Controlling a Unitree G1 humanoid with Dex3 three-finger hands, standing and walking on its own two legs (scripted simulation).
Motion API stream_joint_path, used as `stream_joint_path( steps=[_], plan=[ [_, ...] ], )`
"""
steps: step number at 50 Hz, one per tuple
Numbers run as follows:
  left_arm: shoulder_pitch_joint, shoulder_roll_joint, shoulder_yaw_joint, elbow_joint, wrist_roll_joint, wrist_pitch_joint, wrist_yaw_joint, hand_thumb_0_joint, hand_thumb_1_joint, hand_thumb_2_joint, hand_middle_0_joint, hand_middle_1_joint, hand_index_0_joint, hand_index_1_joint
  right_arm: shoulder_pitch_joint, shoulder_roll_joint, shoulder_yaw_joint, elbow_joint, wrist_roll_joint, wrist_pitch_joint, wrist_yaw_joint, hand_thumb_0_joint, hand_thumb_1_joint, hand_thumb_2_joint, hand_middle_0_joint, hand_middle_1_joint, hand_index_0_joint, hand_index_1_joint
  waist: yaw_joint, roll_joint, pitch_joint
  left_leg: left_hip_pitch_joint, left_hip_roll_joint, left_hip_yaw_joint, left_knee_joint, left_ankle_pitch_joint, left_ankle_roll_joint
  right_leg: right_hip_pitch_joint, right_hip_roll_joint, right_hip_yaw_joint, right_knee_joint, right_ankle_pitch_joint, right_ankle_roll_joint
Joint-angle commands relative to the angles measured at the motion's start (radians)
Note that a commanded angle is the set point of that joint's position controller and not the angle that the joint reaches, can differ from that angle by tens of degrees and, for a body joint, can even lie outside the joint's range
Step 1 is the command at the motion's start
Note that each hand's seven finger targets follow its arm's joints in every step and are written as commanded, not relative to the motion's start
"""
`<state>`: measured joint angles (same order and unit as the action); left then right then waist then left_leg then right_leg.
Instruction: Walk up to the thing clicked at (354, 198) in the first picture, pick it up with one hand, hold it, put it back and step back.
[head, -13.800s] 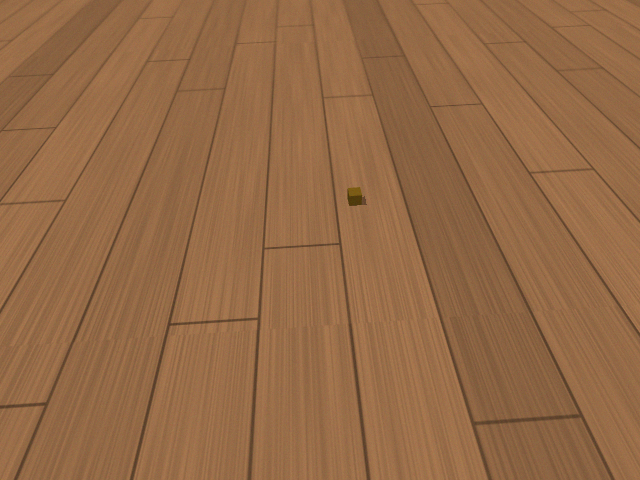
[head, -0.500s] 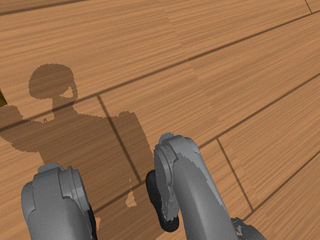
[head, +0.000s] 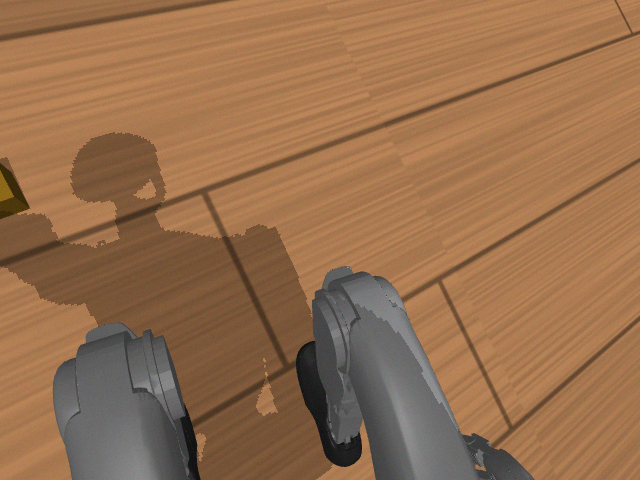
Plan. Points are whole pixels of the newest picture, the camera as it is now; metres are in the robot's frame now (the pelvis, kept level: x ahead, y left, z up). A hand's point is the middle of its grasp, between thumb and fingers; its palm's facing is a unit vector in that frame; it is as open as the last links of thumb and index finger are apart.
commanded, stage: rise first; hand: left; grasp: from above
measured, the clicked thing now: out of the picture +0.52 +0.34 -0.30
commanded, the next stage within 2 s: none
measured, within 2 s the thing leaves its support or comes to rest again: neither
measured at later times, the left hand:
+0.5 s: hand out of the picture +0.48 +0.37 -0.16, palm faces -0.40 -0.14 -0.91, open 14.4 cm
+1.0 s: hand out of the picture +0.48 +0.37 -0.16, palm faces -0.40 -0.13 -0.91, open 14.3 cm
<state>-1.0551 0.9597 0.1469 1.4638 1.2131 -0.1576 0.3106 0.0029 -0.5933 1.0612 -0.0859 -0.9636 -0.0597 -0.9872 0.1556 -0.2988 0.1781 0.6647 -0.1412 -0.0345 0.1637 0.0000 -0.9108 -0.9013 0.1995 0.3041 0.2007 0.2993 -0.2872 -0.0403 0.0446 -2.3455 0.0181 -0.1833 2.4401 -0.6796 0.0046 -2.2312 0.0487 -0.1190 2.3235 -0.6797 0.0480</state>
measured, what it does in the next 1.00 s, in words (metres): stands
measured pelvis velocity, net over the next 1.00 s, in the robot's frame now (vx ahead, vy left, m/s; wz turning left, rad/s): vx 0.00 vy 0.00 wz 0.00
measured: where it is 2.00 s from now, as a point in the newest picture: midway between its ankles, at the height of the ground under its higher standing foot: (261, 452)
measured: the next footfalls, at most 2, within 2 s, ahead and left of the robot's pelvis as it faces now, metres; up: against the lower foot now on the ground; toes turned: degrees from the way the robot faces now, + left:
none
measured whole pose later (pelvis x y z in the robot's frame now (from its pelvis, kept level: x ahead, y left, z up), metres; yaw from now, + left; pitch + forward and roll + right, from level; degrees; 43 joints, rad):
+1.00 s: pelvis +0.00 +0.00 +0.00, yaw +0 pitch +32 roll -11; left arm -1.06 0.96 0.15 1.45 1.22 -0.15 0.30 0.00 -0.57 1.04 -0.11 -0.95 -0.09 -0.97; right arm 0.17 -0.30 0.18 0.65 -0.14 -0.03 0.16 0.00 -0.91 -0.90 0.20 0.30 0.20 0.30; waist -0.30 -0.04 0.04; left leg -2.35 0.01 -0.18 2.44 -0.67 0.00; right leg -2.24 0.04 -0.12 2.33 -0.67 0.05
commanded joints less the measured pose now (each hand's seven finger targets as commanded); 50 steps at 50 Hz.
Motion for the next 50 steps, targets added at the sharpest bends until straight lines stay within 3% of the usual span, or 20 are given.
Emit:
stream_joint_path(
  steps=[1,4,6,7,9,10,16,30,32,34,37,40,42,45,47,50],
  plan=[
    [-0.303,0.277,0.018,-0.149,-0.008,-0.001,0.038,0.0,-0.611,1.067,-0.07,-0.968,-0.044,-0.992,0.227,-0.28,-0.09,0.012,-0.003,-0.004,-0.014,0.0,-0.899,-0.9,0.199,0.3,0.199,0.3,-0.028,0.411,-0.693,0.549,0.011,0.079,-0.248,0.194,0.017,0.313,0.025,-0.087,-0.209,0.248,-0.073],
    [-0.313,0.301,0.03,-0.158,-0.008,0.0,0.036,0.0,-0.602,1.067,-0.073,-0.977,-0.05,-0.999,0.233,-0.28,-0.087,0.012,-0.003,-0.005,-0.013,0.0,-0.9,-0.901,0.199,0.3,0.2,0.3,-0.027,0.427,-0.691,0.545,0.009,0.085,-0.247,0.212,0.018,0.33,0.023,-0.083,-0.211,0.263,-0.073],
    [-0.289,0.29,0.021,-0.135,-0.006,0.001,0.035,0.0,-0.606,1.063,-0.074,-0.975,-0.049,-0.999,0.219,-0.277,-0.086,0.007,-0.002,-0.002,-0.014,0.0,-0.9,-0.901,0.199,0.3,0.199,0.3,-0.017,0.415,-0.681,0.532,0.009,0.084,-0.252,0.186,0.018,0.31,0.025,-0.086,-0.208,0.238,-0.076],
    [-0.286,0.274,0.013,-0.123,-0.009,0.002,0.03,0.0,-0.611,1.072,-0.076,-0.965,-0.048,-0.993,0.224,-0.277,-0.087,0.008,-0.002,-0.002,-0.013,0.0,-0.9,-0.901,0.199,0.3,0.2,0.3,-0.03,0.401,-0.664,0.533,0.01,0.083,-0.244,0.184,0.02,0.307,0.024,-0.084,-0.214,0.237,-0.075],
    [-0.284,0.29,0.024,-0.135,-0.007,-0.002,0.03,0.0,-0.603,1.063,-0.073,-0.973,-0.05,-0.996,0.228,-0.281,-0.084,0.005,-0.004,-0.001,-0.014,0.0,-0.899,-0.9,0.199,0.3,0.2,0.3,-0.023,0.42,-0.665,0.531,0.006,0.083,-0.257,0.183,0.017,0.318,0.022,-0.085,-0.21,0.235,-0.075],
    [-0.286,0.298,0.023,-0.144,-0.009,0.001,0.024,0.0,-0.599,1.052,-0.074,-0.971,-0.052,-0.992,0.226,-0.28,-0.088,0.007,0.0,-0.002,-0.013,0.0,-0.898,-0.9,0.199,0.3,0.2,0.3,-0.014,0.421,-0.677,0.55,0.009,0.08,-0.259,0.186,0.016,0.306,0.023,-0.084,-0.207,0.234,-0.078],
    [-0.304,0.306,0.039,-0.175,-0.012,-0.003,0.038,0.0,-0.604,1.066,-0.076,-0.964,-0.051,-0.989,0.231,-0.28,-0.081,0.003,-0.004,0.001,-0.012,0.0,-0.898,-0.899,0.199,0.3,0.2,0.3,-0.024,0.423,-0.711,0.549,0.008,0.089,-0.242,0.219,0.02,0.344,0.024,-0.082,-0.211,0.268,-0.072],
    [-0.317,0.289,0.01,-0.13,-0.011,0.008,0.023,0.0,-0.59,1.059,-0.085,-0.972,-0.062,-0.993,0.231,-0.278,-0.081,0.002,-0.002,-0.006,-0.015,0.0,-0.895,-0.898,0.2,0.3,0.2,0.3,-0.033,0.395,-0.668,0.488,0.008,0.088,-0.249,0.143,0.023,0.326,0.03,-0.086,-0.218,0.206,-0.074],
    [-0.31,0.293,0.009,-0.129,-0.009,0.009,0.026,0.0,-0.599,1.051,-0.073,-0.969,-0.052,-0.989,0.225,-0.282,-0.08,0.003,0.0,-0.004,-0.016,0.0,-0.895,-0.898,0.2,0.3,0.2,0.3,-0.025,0.417,-0.673,0.512,0.006,0.083,-0.255,0.163,0.017,0.31,0.026,-0.089,-0.206,0.218,-0.077],
    [-0.307,0.267,0.001,-0.128,-0.008,0.01,0.022,0.0,-0.595,1.051,-0.076,-0.972,-0.056,-0.991,0.236,-0.285,-0.084,0.005,-0.001,-0.005,-0.015,0.0,-0.895,-0.898,0.2,0.3,0.2,0.3,-0.04,0.412,-0.671,0.546,0.008,0.075,-0.255,0.187,0.015,0.294,0.024,-0.092,-0.203,0.238,-0.077],
    [-0.317,0.275,0.001,-0.133,-0.009,0.006,0.022,0.0,-0.579,1.047,-0.09,-0.962,-0.069,-0.983,0.233,-0.284,-0.084,0.002,0.003,-0.005,-0.015,0.0,-0.894,-0.897,0.2,0.3,0.2,0.3,-0.04,0.401,-0.65,0.519,0.005,0.08,-0.253,0.162,0.018,0.294,0.025,-0.088,-0.211,0.22,-0.077],
    [-0.31,0.311,0.033,-0.169,-0.003,0.009,0.027,0.0,-0.576,1.044,-0.098,-0.955,-0.075,-0.977,0.234,-0.293,-0.086,-0.003,-0.001,-0.007,-0.013,0.0,-0.896,-0.899,0.2,0.3,0.2,0.3,-0.016,0.461,-0.692,0.589,0.007,0.077,-0.258,0.22,0.007,0.284,0.02,-0.091,-0.195,0.25,-0.084],
    [-0.32,0.289,0.023,-0.185,-0.008,0.005,0.028,0.0,-0.573,1.041,-0.1,-0.95,-0.077,-0.973,0.232,-0.284,-0.083,-0.007,-0.002,-0.004,-0.01,0.0,-0.895,-0.898,0.2,0.3,0.2,0.3,-0.028,0.454,-0.716,0.589,0.008,0.078,-0.25,0.232,0.012,0.302,0.022,-0.09,-0.198,0.264,-0.079],
    [-0.305,0.304,0.029,-0.167,-0.006,0.009,0.028,0.0,-0.581,1.047,-0.092,-0.951,-0.068,-0.975,0.235,-0.278,-0.086,-0.002,0.0,-0.005,-0.01,0.0,-0.895,-0.898,0.2,0.3,0.2,0.3,-0.02,0.433,-0.698,0.535,0.006,0.092,-0.244,0.196,0.019,0.319,0.024,-0.081,-0.211,0.244,-0.076],
    [-0.311,0.292,0.027,-0.167,-0.007,0.009,0.026,0.0,-0.584,1.051,-0.094,-0.945,-0.068,-0.971,0.242,-0.284,-0.087,-0.002,-0.003,-0.004,-0.011,0.0,-0.894,-0.898,0.2,0.3,0.2,0.3,-0.034,0.42,-0.671,0.528,0.005,0.089,-0.248,0.184,0.018,0.308,0.021,-0.084,-0.216,0.232,-0.078],
    [-0.308,0.283,0.021,-0.164,-0.01,0.006,0.025,0.0,-0.581,1.049,-0.09,-0.956,-0.066,-0.979,0.236,-0.275,-0.085,-0.003,-0.002,-0.003,-0.009,0.0,-0.893,-0.897,0.2,0.3,0.2,0.3,-0.026,0.419,-0.705,0.523,0.005,0.088,-0.254,0.168,0.02,0.327,0.026,-0.084,-0.214,0.221,-0.076]
  ],
)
